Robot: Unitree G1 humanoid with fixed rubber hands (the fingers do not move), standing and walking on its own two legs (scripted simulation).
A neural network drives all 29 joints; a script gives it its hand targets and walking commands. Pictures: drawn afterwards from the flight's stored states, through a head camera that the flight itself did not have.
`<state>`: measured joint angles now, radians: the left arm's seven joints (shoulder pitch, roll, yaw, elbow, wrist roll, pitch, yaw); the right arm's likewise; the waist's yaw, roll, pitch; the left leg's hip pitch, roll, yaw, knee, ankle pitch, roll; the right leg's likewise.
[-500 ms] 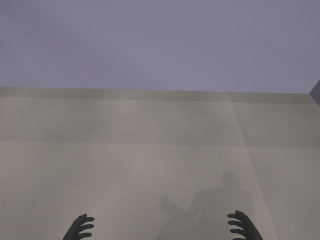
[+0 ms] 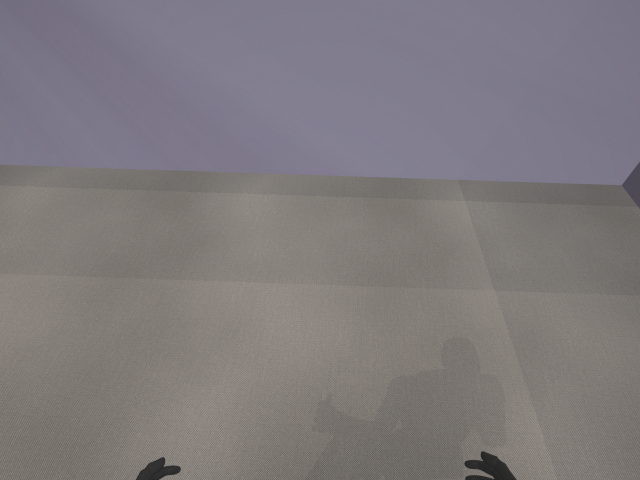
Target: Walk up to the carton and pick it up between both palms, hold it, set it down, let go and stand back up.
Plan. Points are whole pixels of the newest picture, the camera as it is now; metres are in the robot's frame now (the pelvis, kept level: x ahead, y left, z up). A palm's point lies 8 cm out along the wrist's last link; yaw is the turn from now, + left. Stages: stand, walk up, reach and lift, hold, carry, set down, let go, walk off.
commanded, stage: stand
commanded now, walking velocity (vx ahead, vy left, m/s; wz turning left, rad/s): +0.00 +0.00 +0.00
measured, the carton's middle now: out of the picture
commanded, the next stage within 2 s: walk up in 1.54 s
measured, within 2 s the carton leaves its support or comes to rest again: neither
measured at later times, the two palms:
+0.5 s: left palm out of the picture +0.10 +0.24 -0.10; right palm out of the picture +0.11 -0.23 -0.09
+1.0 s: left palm out of the picture +0.08 +0.24 -0.10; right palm out of the picture +0.09 -0.24 -0.10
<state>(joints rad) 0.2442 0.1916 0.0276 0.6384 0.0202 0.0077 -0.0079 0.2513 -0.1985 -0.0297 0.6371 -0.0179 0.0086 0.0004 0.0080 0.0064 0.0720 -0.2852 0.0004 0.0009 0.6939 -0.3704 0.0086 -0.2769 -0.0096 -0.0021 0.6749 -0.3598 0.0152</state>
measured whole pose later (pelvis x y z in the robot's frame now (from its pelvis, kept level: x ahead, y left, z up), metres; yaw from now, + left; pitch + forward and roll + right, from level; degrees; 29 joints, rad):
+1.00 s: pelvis -0.02 +0.00 +0.01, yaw +0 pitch -3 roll +0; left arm 0.28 0.20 0.02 0.69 0.01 0.00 0.00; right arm 0.27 -0.21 -0.03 0.67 -0.01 0.01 0.01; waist 0.01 0.01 0.07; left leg -0.26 -0.01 0.00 0.62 -0.31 0.01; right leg -0.25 -0.02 0.00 0.61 -0.31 0.02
